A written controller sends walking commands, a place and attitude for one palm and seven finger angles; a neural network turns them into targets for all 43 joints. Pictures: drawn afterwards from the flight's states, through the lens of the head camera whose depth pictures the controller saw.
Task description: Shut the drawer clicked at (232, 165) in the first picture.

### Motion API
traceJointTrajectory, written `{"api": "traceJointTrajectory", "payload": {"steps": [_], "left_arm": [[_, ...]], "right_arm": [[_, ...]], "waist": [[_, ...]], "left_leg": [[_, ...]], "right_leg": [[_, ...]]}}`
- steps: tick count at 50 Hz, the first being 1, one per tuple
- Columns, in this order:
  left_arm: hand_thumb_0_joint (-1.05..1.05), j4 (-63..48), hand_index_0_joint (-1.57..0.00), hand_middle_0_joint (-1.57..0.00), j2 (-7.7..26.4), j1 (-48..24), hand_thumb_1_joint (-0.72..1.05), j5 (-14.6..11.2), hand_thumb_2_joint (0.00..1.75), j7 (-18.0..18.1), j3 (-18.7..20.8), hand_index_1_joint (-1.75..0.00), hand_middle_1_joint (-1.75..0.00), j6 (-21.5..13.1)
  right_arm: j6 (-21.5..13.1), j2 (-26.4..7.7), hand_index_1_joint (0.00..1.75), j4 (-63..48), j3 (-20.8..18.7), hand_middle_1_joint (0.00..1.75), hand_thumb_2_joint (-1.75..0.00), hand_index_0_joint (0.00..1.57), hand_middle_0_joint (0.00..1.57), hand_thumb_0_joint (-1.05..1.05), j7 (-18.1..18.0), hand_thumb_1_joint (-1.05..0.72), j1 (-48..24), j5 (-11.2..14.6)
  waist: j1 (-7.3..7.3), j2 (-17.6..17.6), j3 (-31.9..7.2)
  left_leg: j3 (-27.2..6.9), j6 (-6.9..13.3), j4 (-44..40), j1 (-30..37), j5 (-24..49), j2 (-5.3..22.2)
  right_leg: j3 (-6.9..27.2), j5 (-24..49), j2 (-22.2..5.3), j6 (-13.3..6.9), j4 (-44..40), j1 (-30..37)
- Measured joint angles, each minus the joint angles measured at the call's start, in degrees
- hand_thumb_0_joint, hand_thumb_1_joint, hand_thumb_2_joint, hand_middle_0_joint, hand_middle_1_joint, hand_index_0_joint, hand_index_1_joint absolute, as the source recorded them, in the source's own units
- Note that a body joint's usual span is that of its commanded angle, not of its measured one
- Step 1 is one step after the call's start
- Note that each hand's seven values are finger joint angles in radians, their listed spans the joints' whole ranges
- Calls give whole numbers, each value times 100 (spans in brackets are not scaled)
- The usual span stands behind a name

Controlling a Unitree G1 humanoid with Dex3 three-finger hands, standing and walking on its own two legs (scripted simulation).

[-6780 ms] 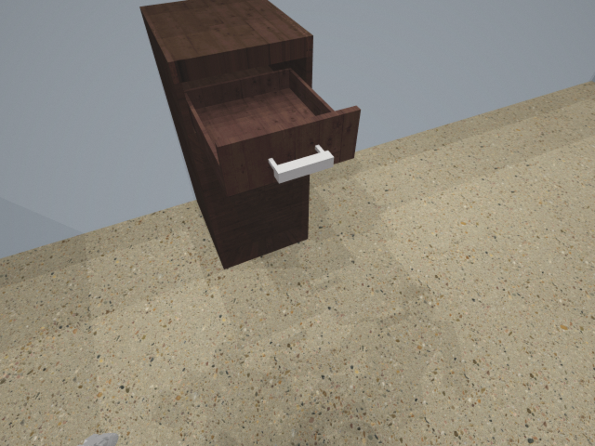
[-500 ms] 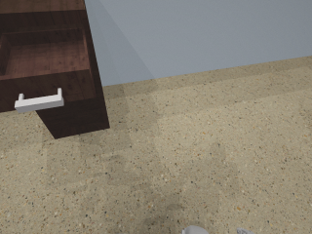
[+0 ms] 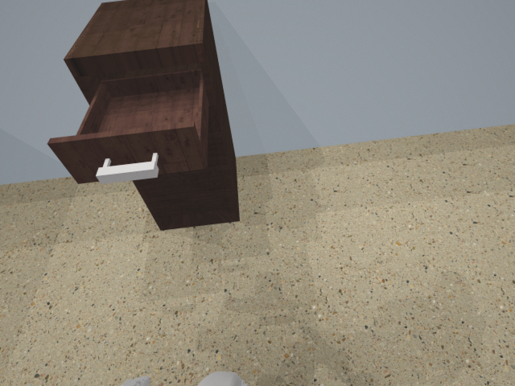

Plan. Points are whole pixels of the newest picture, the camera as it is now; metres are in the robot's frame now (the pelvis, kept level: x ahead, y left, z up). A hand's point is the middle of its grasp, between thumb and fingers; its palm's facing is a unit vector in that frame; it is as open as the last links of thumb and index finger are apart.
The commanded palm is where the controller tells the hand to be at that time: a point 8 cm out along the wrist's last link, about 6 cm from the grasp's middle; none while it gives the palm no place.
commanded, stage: take the last steps up to it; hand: left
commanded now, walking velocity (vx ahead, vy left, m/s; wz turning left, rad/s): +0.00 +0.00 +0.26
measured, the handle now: (129, 165) +0.60 +0.34 -0.03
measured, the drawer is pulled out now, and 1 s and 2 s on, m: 0.30 0.30 0.30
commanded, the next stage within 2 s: come to a stop and stand still in 1.12 s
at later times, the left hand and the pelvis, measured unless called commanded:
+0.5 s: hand out of the picture -0.05 +0.26 -0.18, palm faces +0.20 -0.96 -0.18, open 7.4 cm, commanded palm none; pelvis +0.02 +0.07 +0.00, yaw +7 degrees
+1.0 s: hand (156, 310) +0.29 +0.24 -0.16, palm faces +0.13 -0.97 -0.19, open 7.4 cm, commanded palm none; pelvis +0.19 +0.06 -0.02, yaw +8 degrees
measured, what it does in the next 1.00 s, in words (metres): walks ahead: left foot, then right foot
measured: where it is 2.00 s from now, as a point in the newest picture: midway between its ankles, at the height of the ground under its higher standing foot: outside the picture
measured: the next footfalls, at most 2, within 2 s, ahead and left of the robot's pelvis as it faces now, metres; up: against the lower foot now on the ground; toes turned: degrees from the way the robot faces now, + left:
left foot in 0.34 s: +0.01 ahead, +0.15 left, +0.00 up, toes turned +11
right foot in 0.90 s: +0.31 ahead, -0.02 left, +0.00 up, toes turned +0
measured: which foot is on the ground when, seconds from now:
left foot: up 0.00-0.32, down 0.34-0.92, up 0.94-1.00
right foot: down 0.00-0.34, up 0.36-0.88, down 0.90-1.00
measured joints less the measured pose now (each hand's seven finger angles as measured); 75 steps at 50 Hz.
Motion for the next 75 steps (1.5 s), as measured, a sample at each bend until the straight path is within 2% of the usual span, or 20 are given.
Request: {"api": "traceJointTrajectory", "payload": {"steps": [4, 10, 14, 16, 17, 19, 21, 23, 27, 35, 42, 45, 48, 51, 56, 63, 65, 66, 70, 75], "left_arm": [[0, 151, -20, -20, -31, 204, 91, 19, 90, -1, -1, -30, -30, -36], [0, 424, -20, -20, 13, 553, 91, 72, 90, -34, 27, -30, -30, -98], [0, 696, -20, -20, 139, 848, 91, 100, 90, -71, 89, -30, -30, -124], [0, 846, -20, -20, 225, 1025, 91, 81, 90, -81, 127, -30, -30, -96], [0, 907, -20, -20, 258, 1125, 91, 63, 90, -91, 142, -30, -30, -65], [0, 1090, -20, -20, 333, 1195, 91, 60, 90, -91, 162, -30, -30, 70], [1, 1233, -20, -20, 350, 1202, 91, 73, 90, -108, 160, -30, -30, 168], [1, 1277, -20, -20, 356, 1131, 91, 75, 90, -163, 151, -30, -30, 155], [1, 1159, -20, -20, 293, 891, 91, 71, 90, -217, 124, -30, -30, 54], [1, 933, -20, -20, 144, 176, 91, 34, 90, -235, 120, -30, -30, 43], [1, 722, -20, -20, 30, -486, 91, 5, 90, -251, 98, -30, -30, -24], [1, 564, -20, -20, 26, -634, 91, 17, 90, -247, 74, -30, -30, -239], [0, 507, -20, -20, -50, -637, 91, -25, 90, -188, 73, -30, -30, -458], [0, 605, -20, -20, -139, -394, 91, -39, 90, -117, 67, -30, -30, -435], [-2, 859, -20, -20, -58, 92, 96, -16, 90, 21, 199, -30, -30, -399], [-1, 1196, -20, -20, 5, 664, 94, 41, 90, -68, 134, -30, -30, -328], [0, 1281, -20, -20, -11, 818, 93, 22, 90, -48, 109, -30, -30, -270], [0, 1328, -20, -20, -28, 885, 93, 5, 90, -32, 83, -30, -30, -230], [0, 1479, -20, -20, 25, 909, 92, -32, 90, 39, 1, -30, -30, -19], [0, 1330, -20, -20, -19, 768, 91, -1, 90, 11, 21, -30, -30, 155]], "right_arm": [[11, -1, 30, 97, 16, 29, -90, 20, 20, 0, 12, -91, -45, 3], [4, 39, 30, 227, 110, 29, -90, 19, 20, 0, 1, -91, -266, 20], [-112, 117, 30, 201, 182, 29, -90, 19, 20, 0, 42, -91, -394, 21], [-241, 167, 30, 141, 236, 29, -90, 19, 20, 0, 43, -91, -417, 21], [-330, 177, 30, 92, 258, 29, -90, 19, 20, 0, 37, -91, -413, 17], [-464, 290, 30, 59, 299, 29, -90, 19, 20, 0, -4, -91, -420, -9], [-557, 392, 30, 46, 360, 29, -90, 20, 20, 0, -65, -91, -286, -20], [-613, 487, 30, 108, 411, 29, -90, 20, 20, 0, -114, -91, -82, -7], [-695, 477, 30, 364, 373, 30, -90, 20, 20, -1, -202, -94, 353, 44], [-759, 632, 30, 907, 414, 29, -90, 20, 20, 0, -244, -92, 1201, 47], [-769, 736, 30, 1210, 427, 29, -90, 20, 20, 0, -276, -91, 1704, -32], [-737, 801, 30, 1346, 429, 29, -90, 20, 20, 0, -256, -91, 1891, 9], [-620, 804, 30, 1367, 375, 30, -90, 20, 20, 0, -212, -91, 1725, 89], [-512, 708, 30, 1166, 291, 29, -90, 20, 20, 0, -180, -91, 1340, 41], [-494, 593, 30, 678, 209, 29, -90, 19, 20, 0, -140, -91, 619, -29], [-550, 366, 30, 433, 163, 29, -90, 19, 20, 1, -87, -94, -56, -18], [-616, 328, 30, 415, 218, 29, -90, 19, 20, 1, -104, -94, -153, -1], [-667, 313, 30, 418, 248, 29, -90, 19, 20, 1, -125, -94, -184, -1], [-632, 568, 30, 520, 422, 29, -90, 19, 20, 0, -228, -93, -411, 12], [-530, 756, 30, 413, 395, 29, -90, 20, 20, -1, -351, -93, -667, 52]], "waist": [[56, -108, 28], [286, -282, 63], [478, -424, -12], [538, -497, -85], [541, -492, -138], [563, -614, -122], [508, -605, -163], [443, -578, -192], [385, -554, -219], [166, -555, -166], [-201, -358, 8], [-220, -305, 46], [-158, -197, 151], [-111, -132, 97], [-27, -144, -112], [298, -243, -231], [375, -269, -232], [392, -247, -247], [504, -618, -146], [441, -568, 48]], "left_leg": [[96, -128, 111, 79, 137, 258], [302, -124, -1098, 645, -159, 428], [589, 26, -2078, 1094, -251, 410], [748, 110, -2955, 1488, 55, 378], [751, 209, -3339, 1644, 242, 381], [842, 387, -3198, 1672, 357, 303], [864, 484, -3305, 1846, 338, 291], [826, 517, -3636, 2089, 441, 260], [786, 604, -4315, 2550, 678, 133], [760, 624, -4895, 3178, 616, -33], [756, 456, -4722, 3535, 61, 87], [742, 361, -3732, 3327, -476, 222], [516, 399, -804, 2077, -557, 358], [474, 387, 527, 953, -67, 546], [564, 164, -327, 2, 507, 914], [737, 31, -2305, 370, 837, 863], [756, -5, -3070, 806, 1325, 801], [746, 91, -3310, 980, 1456, 807], [962, 321, -3328, 1177, 1132, 605], [1041, 368, -3677, 1216, 1391, 643]], "right_leg": [[-169, 67, -123, 8, -169, 138], [-367, 89, -271, 91, -228, 188], [-493, 57, -376, 228, -208, 207], [-527, -44, -435, 332, -45, 166], [-533, -181, -441, 342, 170, 72], [-252, -895, -445, 311, 1116, -261], [-49, -1013, -332, 253, 2157, -694], [14, -669, -302, 237, 2796, -1082], [123, 53, -360, 312, 3108, -1669], [127, 647, -403, 375, 2513, -2150], [-80, 409, -184, 87, 1211, -1748], [-218, 755, -4, -139, 388, -1126], [-354, 548, 71, -238, 692, -993], [-405, 411, 152, -192, 355, -625], [-388, 579, 223, -166, -355, -138], [-274, 400, 165, 34, -568, 286], [-243, 214, 149, 133, -375, 326], [-243, 88, 164, 188, -218, 307], [-19, -579, -39, 315, 329, 198], [197, -1086, 16, 348, 1812, -494]]}}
